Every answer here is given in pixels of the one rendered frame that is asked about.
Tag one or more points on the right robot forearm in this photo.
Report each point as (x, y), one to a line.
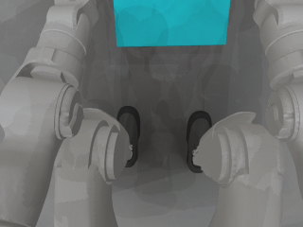
(280, 24)

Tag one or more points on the left robot forearm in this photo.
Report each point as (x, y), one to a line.
(60, 51)

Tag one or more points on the robot left shin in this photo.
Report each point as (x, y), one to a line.
(97, 114)

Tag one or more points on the robot right upper arm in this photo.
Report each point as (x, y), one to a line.
(284, 120)

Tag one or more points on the robot left foot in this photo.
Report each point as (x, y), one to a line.
(129, 118)

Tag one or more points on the robot left upper arm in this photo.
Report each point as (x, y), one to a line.
(36, 116)

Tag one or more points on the carton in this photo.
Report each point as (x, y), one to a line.
(149, 23)

